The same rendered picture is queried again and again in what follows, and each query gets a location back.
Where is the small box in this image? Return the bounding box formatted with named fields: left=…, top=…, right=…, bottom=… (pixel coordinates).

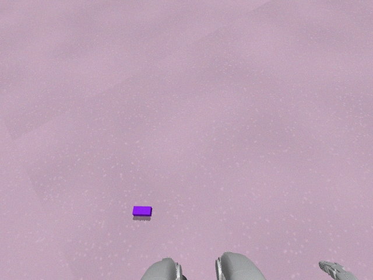
left=132, top=206, right=152, bottom=216

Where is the right robot hand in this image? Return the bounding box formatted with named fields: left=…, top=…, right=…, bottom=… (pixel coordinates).
left=319, top=261, right=358, bottom=280

